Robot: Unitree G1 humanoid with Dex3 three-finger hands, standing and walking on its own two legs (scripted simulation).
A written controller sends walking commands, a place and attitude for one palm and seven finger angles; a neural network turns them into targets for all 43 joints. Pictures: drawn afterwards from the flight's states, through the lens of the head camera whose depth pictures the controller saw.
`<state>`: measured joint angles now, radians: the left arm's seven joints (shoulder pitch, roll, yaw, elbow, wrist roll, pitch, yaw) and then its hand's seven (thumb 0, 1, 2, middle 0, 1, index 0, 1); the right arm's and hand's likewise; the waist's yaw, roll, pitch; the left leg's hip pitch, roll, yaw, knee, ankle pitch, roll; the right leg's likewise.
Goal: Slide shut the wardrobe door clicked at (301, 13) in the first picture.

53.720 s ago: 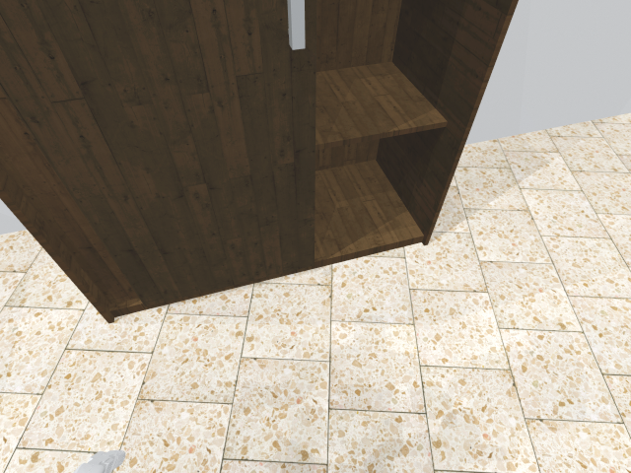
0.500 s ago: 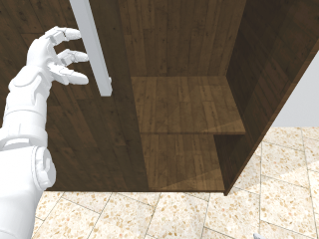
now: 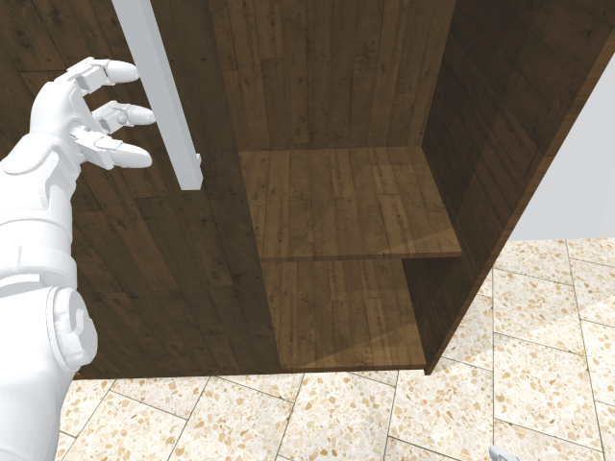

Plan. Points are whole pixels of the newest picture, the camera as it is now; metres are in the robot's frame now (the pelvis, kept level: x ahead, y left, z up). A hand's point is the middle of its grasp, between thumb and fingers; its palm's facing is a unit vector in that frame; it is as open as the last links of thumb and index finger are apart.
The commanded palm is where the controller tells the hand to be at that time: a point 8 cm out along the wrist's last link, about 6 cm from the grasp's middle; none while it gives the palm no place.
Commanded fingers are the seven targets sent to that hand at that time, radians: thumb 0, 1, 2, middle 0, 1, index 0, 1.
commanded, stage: move the hooked fingers beside the handle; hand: left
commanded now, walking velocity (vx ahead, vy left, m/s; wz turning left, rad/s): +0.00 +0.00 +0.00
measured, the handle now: (166, 82) +0.49 +0.15 +0.27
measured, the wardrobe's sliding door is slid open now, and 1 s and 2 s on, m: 0.48 0.48 0.48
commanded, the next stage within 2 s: none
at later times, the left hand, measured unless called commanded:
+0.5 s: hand (74, 115) +0.45 +0.25 +0.26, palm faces +0.03 -1.00 -0.04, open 13.9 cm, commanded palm +0.43 +0.29 +0.25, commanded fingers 0.00 -0.50 0.30 -0.30 -1.20 -0.30 -1.20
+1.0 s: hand (78, 115) +0.45 +0.25 +0.25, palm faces +0.06 -1.00 -0.03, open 13.9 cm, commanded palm +0.43 +0.28 +0.24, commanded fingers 0.00 -0.50 0.30 -0.30 -1.20 -0.30 -1.20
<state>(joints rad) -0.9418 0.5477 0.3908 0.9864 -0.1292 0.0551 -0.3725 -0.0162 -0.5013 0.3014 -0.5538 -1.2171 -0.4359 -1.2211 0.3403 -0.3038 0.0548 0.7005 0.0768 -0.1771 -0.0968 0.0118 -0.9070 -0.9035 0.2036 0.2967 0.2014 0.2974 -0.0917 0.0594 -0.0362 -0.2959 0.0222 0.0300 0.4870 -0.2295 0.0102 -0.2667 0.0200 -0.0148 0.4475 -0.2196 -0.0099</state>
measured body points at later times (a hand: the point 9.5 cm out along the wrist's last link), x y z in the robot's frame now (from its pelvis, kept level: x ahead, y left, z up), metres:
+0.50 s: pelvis +0.01 +0.01 +0.00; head +0.02 -0.01 +0.45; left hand +0.44 +0.31 +0.26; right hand +0.09 -0.27 -0.11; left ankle +0.01 +0.11 -0.74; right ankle +0.01 -0.11 -0.74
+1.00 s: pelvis +0.03 +0.02 +0.00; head +0.04 +0.01 +0.45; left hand +0.44 +0.30 +0.26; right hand +0.18 -0.22 -0.11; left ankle +0.01 +0.11 -0.74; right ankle +0.01 -0.11 -0.74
